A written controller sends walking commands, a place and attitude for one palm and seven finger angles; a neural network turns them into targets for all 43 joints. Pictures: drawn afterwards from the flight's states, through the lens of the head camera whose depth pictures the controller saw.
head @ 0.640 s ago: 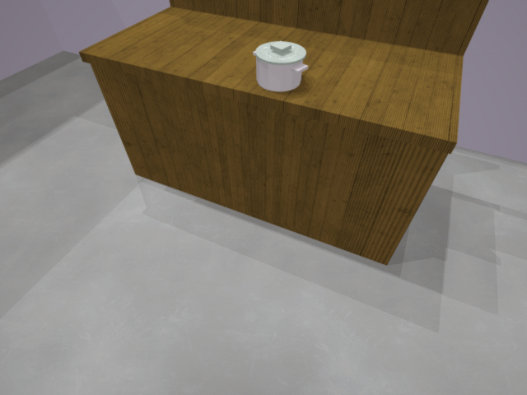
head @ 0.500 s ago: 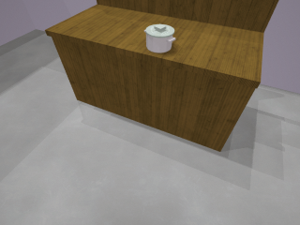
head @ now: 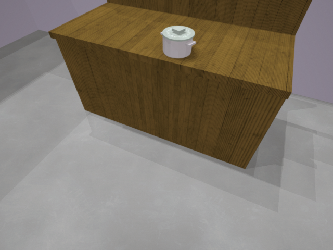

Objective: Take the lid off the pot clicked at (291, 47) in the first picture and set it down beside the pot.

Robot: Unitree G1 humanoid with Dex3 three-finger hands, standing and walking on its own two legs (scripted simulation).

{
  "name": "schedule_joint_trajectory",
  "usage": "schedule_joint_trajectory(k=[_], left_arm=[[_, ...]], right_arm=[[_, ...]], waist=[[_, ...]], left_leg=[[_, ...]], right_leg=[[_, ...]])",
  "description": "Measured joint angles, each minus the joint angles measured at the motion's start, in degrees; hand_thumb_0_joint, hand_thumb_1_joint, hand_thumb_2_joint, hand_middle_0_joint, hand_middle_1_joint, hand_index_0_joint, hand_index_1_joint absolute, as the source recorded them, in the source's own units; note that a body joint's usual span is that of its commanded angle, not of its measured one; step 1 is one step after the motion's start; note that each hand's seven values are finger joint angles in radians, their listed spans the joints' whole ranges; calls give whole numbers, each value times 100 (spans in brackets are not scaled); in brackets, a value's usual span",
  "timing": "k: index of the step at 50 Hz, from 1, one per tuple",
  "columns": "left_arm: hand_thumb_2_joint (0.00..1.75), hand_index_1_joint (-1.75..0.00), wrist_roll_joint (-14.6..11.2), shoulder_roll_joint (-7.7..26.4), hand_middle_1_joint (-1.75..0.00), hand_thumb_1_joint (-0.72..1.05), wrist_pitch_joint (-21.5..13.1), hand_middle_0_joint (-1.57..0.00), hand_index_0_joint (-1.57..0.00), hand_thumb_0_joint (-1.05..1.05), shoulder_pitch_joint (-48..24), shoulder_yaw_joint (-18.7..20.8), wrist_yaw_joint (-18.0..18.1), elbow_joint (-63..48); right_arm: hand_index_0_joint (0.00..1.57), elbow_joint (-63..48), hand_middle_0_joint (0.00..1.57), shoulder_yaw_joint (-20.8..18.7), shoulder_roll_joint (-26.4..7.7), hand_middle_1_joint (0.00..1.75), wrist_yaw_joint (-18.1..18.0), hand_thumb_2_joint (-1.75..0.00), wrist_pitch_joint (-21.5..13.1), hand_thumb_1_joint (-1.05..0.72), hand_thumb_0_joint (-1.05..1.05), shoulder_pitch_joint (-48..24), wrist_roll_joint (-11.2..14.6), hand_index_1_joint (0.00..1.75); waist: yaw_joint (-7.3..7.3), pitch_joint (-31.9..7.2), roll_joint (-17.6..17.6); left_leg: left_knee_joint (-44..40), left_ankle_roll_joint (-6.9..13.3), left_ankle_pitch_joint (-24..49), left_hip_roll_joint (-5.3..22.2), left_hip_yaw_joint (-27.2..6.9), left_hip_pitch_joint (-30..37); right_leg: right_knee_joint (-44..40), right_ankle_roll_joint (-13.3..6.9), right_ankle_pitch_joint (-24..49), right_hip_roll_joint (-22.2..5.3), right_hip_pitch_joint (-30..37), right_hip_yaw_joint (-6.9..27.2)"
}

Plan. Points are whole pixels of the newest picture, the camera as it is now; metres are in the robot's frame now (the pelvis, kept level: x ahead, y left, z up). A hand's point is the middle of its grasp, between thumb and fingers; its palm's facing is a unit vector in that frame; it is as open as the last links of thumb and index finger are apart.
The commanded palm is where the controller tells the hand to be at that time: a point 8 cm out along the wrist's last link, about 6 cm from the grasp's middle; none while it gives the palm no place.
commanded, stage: walk to a spot facing it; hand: left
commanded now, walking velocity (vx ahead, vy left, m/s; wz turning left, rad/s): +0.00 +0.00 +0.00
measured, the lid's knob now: (178, 29) +1.09 +0.01 +0.05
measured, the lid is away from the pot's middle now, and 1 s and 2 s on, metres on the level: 0.00 0.00 0.00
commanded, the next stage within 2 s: turn to face it in 1.16 s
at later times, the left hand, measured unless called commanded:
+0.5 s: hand out of the picture +0.03 +0.24 -0.20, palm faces +0.15 -0.97 -0.20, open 7.4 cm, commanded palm none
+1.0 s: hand (89, 198) +0.29 +0.27 -0.16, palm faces +0.44 -0.87 -0.23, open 7.4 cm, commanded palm none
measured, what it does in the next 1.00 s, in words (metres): walks ahead, turning left: right foot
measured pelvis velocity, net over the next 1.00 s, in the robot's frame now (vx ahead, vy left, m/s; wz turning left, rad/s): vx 0.26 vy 0.05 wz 0.46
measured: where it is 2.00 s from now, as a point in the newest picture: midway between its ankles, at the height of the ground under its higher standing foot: (147, 232)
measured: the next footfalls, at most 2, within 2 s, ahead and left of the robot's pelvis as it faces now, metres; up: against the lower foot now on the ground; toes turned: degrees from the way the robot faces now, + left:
right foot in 0.88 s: +0.40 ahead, -0.04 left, +0.00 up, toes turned +17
left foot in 1.24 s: +0.35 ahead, +0.23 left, +0.00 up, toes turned +41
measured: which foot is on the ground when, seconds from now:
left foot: down 0.00-0.86, up 0.88-1.00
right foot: down 0.00-0.42, up 0.44-0.86, down 0.88-1.00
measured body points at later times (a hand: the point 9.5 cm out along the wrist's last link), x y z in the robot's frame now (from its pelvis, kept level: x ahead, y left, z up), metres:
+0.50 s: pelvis +0.06 +0.05 -0.02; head +0.07 +0.07 +0.43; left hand +0.02 +0.30 -0.18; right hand +0.08 -0.20 -0.16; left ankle +0.05 +0.13 -0.75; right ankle +0.01 -0.10 -0.69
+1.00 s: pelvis +0.26 +0.05 -0.02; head +0.29 +0.04 +0.43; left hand +0.27 +0.31 -0.14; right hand +0.40 -0.19 -0.17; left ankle +0.14 +0.11 -0.65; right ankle +0.36 -0.05 -0.75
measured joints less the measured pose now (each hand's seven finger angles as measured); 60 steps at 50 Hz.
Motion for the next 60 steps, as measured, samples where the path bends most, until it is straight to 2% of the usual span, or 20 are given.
schedule_joint_trajectory(k=[9,13,17,19,21,22,24,26,28,31,35,41,43,44,46,48,50,52,55,60], left_arm=[[90,-30,-3,-64,-30,91,33,-20,-20,1,40,6,30,2],[90,-30,29,-212,-30,91,112,-20,-20,1,225,69,-1,-133],[90,-30,74,-347,-30,91,62,-20,-20,1,496,174,-4,-300],[90,-30,83,-372,-30,91,31,-20,-20,1,636,216,-15,-329],[90,-30,67,-378,-30,91,62,-20,-20,1,772,251,-36,-341],[90,-30,50,-391,-30,91,113,-20,-20,1,811,273,-49,-326],[90,-30,73,-402,-30,91,226,-20,-20,1,829,293,-66,-278],[90,-30,100,-405,-30,91,239,-20,-20,1,766,330,-93,-293],[90,-30,113,-407,-30,91,186,-20,-20,1,628,354,-124,-402],[90,-30,97,-438,-30,91,98,-20,-19,1,391,370,-155,-654],[90,-30,61,-505,-30,91,71,-20,-19,1,104,379,-172,-927],[90,-30,15,-604,-30,91,10,-20,-19,1,-282,379,-204,-1195],[90,-30,22,-612,-30,91,-118,-20,-19,1,-324,342,-216,-1312],[90,-30,53,-582,-30,91,-218,-20,-20,1,-337,317,-203,-1387],[90,-30,49,-696,-30,91,-309,-20,-20,1,-405,303,-116,-1419],[90,-30,51,-789,-30,91,-318,-20,-20,1,-305,277,-57,-1423],[90,-30,62,-813,-30,91,-293,-20,-20,1,-120,283,10,-1346],[90,-30,83,-791,-30,91,-236,-20,-20,1,73,286,61,-1232],[90,-30,100,-683,-30,91,-126,-20,-20,1,331,285,82,-1056],[90,-30,102,-431,-30,91,51,-20,-20,1,637,354,65,-930]], right_arm=[[20,22,20,10,52,30,-10,-90,33,-91,0,86,-12,30],[20,-37,20,-17,171,30,21,-90,142,-91,0,393,-58,30],[20,-110,20,-84,354,30,80,-90,213,-91,0,750,-53,30],[20,-185,20,-109,450,30,121,-90,173,-91,0,876,-37,30],[20,-318,20,-131,510,30,143,-90,65,-91,0,1015,-33,30],[20,-374,20,-162,533,30,132,-90,-7,-91,0,1072,-51,30],[20,-431,20,-192,620,30,90,-90,-82,-91,0,1191,-60,30],[20,-435,20,-197,726,30,60,-90,-117,-91,0,1353,-52,30],[20,-377,20,-172,834,30,21,-90,-163,-91,0,1480,-39,30],[20,-287,20,-143,961,30,-9,-90,-232,-91,0,1590,-10,30],[20,-260,20,-168,1010,30,-13,-90,-267,-91,0,1596,3,30],[20,-372,20,-266,838,30,-16,-90,-258,-91,0,1454,-38,30],[20,-415,20,-311,738,30,-12,-90,-227,-90,0,1464,-31,30],[20,-441,20,-332,712,30,-4,-90,-206,-90,0,1485,-17,30],[20,-447,20,-402,522,30,13,-90,-97,-91,1,1271,-20,30],[20,-519,20,-472,329,30,30,-90,-26,-91,1,1022,-34,30],[20,-649,20,-515,199,30,62,-90,58,-91,1,744,-43,30],[19,-832,20,-539,128,30,93,-90,141,-91,1,466,-42,30],[19,-1114,19,-538,113,30,147,-90,202,-92,1,80,-30,30],[19,-1437,19,-451,186,30,220,-90,178,-92,0,-296,-26,30]], waist=[[-26,-34,23],[-35,-149,53],[-18,-153,-61],[-15,-93,-179],[-46,-42,-284],[-78,-29,-304],[-123,-34,-351],[-158,-67,-374],[-149,-47,-383],[-112,17,-359],[-149,56,-302],[-308,81,-124],[-332,56,-26],[-320,13,-72],[-259,134,137],[-197,198,272],[-173,203,263],[-169,202,192],[-113,232,20],[115,354,-267]], left_leg=[[84,-3,-70,-1,-33,-23],[786,64,-721,7,-101,-320],[1903,111,-1417,66,199,-826],[1782,126,-1351,91,383,-861],[1263,179,-862,36,484,-726],[1323,246,-526,-21,486,-778],[1433,370,-654,-137,493,-770],[1166,436,-733,-247,423,-613],[756,422,-580,-337,309,-402],[235,447,-407,-421,111,-99],[-157,423,-402,-457,-132,245],[-23,262,-902,-377,-473,604],[574,209,-1344,-324,-645,525],[1368,226,-1597,-371,-632,234],[3331,259,-1769,-272,-564,-500],[4583,231,-1520,-133,-284,-1155],[5052,157,-1348,12,24,-1673],[4898,65,-1245,126,230,-2039],[4041,-24,-1017,234,428,-2280],[2407,-38,-668,205,617,-1963]], right_leg=[[46,4,-68,-2,11,-35],[323,-4,-341,-26,-37,-194],[399,15,-566,-189,94,-451],[511,94,-710,-328,160,-542],[978,136,-1047,-503,62,-608],[1598,147,-1379,-547,-162,-568],[3035,107,-1615,-482,-777,-297],[3948,93,-1302,-445,-1360,-186],[4264,156,-854,-478,-1830,-150],[4104,285,-438,-554,-2344,-102],[3334,416,-166,-633,-2686,-67],[1722,378,51,-527,-2361,-188],[1101,297,133,-425,-1871,-285],[977,166,303,-477,-1742,-286],[1379,45,124,-456,-1664,-558],[1354,37,-100,-465,-1379,-777],[1150,65,-164,-520,-1072,-931],[924,70,-184,-591,-797,-1091],[700,101,-245,-693,-504,-1294],[923,259,-650,-883,-248,-1609]])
